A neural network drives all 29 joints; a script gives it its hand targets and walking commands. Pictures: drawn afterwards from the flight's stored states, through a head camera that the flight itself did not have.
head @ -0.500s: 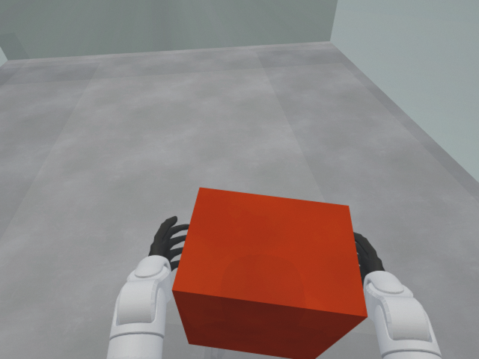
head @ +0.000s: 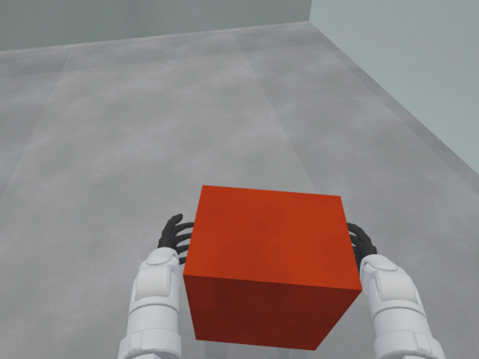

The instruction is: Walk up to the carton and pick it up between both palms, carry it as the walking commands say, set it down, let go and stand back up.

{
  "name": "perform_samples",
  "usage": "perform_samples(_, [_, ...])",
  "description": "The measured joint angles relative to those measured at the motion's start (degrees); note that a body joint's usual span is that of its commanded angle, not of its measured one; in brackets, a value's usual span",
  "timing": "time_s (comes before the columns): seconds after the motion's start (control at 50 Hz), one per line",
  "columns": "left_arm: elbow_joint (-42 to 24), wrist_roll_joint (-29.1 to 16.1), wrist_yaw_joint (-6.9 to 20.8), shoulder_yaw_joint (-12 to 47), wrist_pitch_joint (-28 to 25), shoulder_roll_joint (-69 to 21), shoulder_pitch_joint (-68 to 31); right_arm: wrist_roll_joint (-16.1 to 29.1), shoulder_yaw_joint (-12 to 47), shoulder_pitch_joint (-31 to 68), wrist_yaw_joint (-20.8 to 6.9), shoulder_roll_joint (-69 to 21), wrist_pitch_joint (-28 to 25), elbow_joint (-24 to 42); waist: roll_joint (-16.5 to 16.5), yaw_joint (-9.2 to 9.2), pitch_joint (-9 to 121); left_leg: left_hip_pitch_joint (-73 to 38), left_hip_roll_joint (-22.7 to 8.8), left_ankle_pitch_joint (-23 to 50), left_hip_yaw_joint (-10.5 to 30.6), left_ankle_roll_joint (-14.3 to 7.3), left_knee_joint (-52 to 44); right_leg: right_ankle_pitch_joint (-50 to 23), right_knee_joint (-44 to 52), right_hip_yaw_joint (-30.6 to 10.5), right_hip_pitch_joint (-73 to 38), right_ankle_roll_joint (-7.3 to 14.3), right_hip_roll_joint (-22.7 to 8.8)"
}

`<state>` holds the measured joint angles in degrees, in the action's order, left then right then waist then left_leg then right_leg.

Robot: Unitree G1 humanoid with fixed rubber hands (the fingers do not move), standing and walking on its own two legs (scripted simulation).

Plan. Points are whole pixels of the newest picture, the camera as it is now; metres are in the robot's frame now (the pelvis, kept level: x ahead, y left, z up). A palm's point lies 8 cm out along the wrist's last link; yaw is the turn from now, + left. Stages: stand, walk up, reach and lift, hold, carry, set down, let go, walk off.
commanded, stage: set down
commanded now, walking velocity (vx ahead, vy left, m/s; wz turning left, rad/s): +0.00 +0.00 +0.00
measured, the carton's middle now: (262, 273) +0.32 +0.00 -0.07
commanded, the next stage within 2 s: none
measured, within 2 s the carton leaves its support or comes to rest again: neither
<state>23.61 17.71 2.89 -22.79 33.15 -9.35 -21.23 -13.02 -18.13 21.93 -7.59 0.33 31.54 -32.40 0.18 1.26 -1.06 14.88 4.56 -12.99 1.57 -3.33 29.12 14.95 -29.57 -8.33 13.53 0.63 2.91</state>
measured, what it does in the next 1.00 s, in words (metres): lowers itself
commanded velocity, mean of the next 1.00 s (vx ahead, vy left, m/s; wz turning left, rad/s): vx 0.00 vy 0.00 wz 0.00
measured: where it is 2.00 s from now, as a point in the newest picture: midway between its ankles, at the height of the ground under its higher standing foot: outside the picture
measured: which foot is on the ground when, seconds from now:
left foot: down 0.00-1.00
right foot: down 0.00-1.00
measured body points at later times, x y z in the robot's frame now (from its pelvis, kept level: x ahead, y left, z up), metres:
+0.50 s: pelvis +0.02 -0.05 -0.01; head +0.15 -0.05 +0.42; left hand +0.32 +0.15 -0.09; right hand +0.34 -0.20 -0.11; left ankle +0.03 +0.08 -0.73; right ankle +0.02 -0.14 -0.74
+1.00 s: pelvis -0.04 -0.01 -0.10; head +0.16 -0.01 +0.30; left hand +0.36 +0.18 -0.18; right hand +0.37 -0.17 -0.20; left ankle +0.03 +0.08 -0.74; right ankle +0.01 -0.14 -0.74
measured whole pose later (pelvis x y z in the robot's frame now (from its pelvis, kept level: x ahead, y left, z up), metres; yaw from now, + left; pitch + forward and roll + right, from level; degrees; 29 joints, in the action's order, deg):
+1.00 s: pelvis -0.04 -0.01 -0.10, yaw +1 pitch +32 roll -2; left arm 33.3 9.5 0.9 -25.4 14.0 -4.0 -36.4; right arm -6.2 -18.4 36.2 0.0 2.9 13.3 -40.2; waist 1.5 1.5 7.6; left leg 75.8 6.5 -19.9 5.9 -0.5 63.8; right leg 22.4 -63.3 -4.7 73.4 -1.1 6.0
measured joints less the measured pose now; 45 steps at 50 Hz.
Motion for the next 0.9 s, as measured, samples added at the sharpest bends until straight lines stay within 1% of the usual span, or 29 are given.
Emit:
perform_samples(0.06, [-1.4, -1.8, -0.7, 0.7, -1.7, -0.4, 2.9, -0.2, 0.6, -2.3, -0.2, -0.5, -1.9, 1.0, 0.4, 0.01, 1.0, 1.0, 0.3, -0.2, -0.2, -0.2, -1.1, 0.4, 0.5, -0.4, 1.3, -0.9, -0.4])
perform_samples(0.12, [-2.2, -4.0, -1.1, 3.2, -3.5, 0.6, 6.1, 0.4, 1.8, -5.8, 0.6, -1.2, -4.0, 2.6, 0.4, 0.31, 2.5, 2.3, 0.6, -0.2, -0.1, 0.0, -2.3, 0.8, 0.9, -0.5, 3.1, -1.2, -0.6])
perform_samples(0.18, [-1.8, -5.7, -1.3, 4.7, -6.4, 1.2, 8.8, 1.7, 3.6, -9.0, 1.9, -1.2, -6.0, 3.9, 0.4, 0.76, 4.1, 4.4, 0.7, -0.1, 0.3, 0.4, -3.0, 1.2, 0.8, -0.5, 5.5, -1.1, -0.6])
perform_samples(0.3, [-0.3, -8.2, -1.3, 5.1, -12.8, 1.8, 11.7, 3.7, 5.9, -10.8, 4.0, -1.0, -10.2, 3.6, 1.0, -0.01, 4.8, 10.1, 0.3, -0.4, 2.3, 1.6, -1.8, 1.6, -0.3, 0.6, 10.9, -0.1, 0.2])
perform_samples(0.36, [0.5, -9.0, -1.3, 5.7, -16.1, 2.5, 11.7, 4.9, 6.9, -10.8, 5.3, -0.8, -13.3, 3.0, 1.0, -0.42, 4.8, 14.2, -0.1, -0.4, 3.4, 2.4, 0.1, 1.5, -1.5, 1.0, 14.6, 0.5, 0.9])
perform_samples(0.4, [1.7, -9.4, -1.1, 5.8, -18.2, 3.2, 10.7, 5.9, 7.2, -10.5, 6.2, -0.8, -15.6, 2.4, 0.8, -0.29, 5.0, 17.3, -0.3, -0.4, 3.9, 2.8, 1.8, 1.5, -2.7, 1.2, 17.5, 0.8, 1.4])
perform_samples(0.48, [4.8, -9.2, 0.2, 4.5, -22.3, 4.5, 7.4, 7.4, 7.8, -8.5, 8.8, -1.0, -19.3, 0.8, -0.6, 0.94, 5.7, 23.9, -0.6, -0.1, 4.2, 3.5, 6.0, 1.6, -6.2, 0.9, 23.8, 1.3, 2.4])
perform_samples(0.54, [7.5, -9.1, 1.7, 2.5, -24.7, 5.6, 4.5, 7.9, 7.4, -5.6, 10.0, -1.6, -21.1, -1.5, -1.6, 1.76, 6.4, 28.0, -0.8, -0.4, 4.6, 3.5, 8.9, 1.9, -9.0, 1.0, 28.1, 1.7, 3.2])
perform_samples(0.6, [9.5, -8.4, 2.7, 0.7, -24.9, 7.0, 0.8, 7.5, 6.3, -1.7, 11.2, -2.4, -21.8, -4.1, -1.7, 2.31, 6.5, 31.5, -1.4, -2.7, 5.1, 3.8, 11.6, 2.6, -12.6, 1.9, 32.2, 2.0, 4.2])
perform_samples(0.66, [10.5, -7.9, 3.5, -0.4, -24.6, 8.4, -3.2, 6.4, 4.7, 1.8, 11.8, -3.2, -22.4, -5.2, -1.6, 2.36, 5.8, 35.8, -1.4, -3.6, 5.8, 5.4, 15.1, 3.3, -16.0, 3.2, 36.3, 2.2, 4.4])
perform_samples(0.76, [11.9, -6.8, 4.4, -2.8, -23.6, 8.9, -7.8, 5.4, 2.7, 5.9, 11.9, -3.5, -21.0, -5.6, -1.0, 2.45, 5.7, 43.3, -0.7, -4.4, 6.1, 5.1, 20.8, 4.0, -20.7, 4.1, 43.2, 1.3, 4.2])
perform_samples(0.8, [11.9, -6.7, 4.2, -3.1, -22.8, 8.9, -8.9, 5.2, 2.3, 7.1, 11.7, -3.3, -20.5, -5.9, -0.5, 2.00, 5.8, 46.2, -0.3, -4.7, 6.1, 4.9, 23.1, 4.4, -22.6, 4.4, 45.8, 0.9, 4.0])
perform_samples(0.9, [10.8, -7.1, 1.7, -2.8, -20.3, 7.6, -12.1, 5.8, 0.7, 10.0, 10.2, -1.1, -19.7, -7.0, 0.2, 1.50, 6.9, 53.9, 0.8, -5.7, 5.3, 3.9, 28.9, 5.7, -28.1, 4.1, 53.1, -0.4, 3.5])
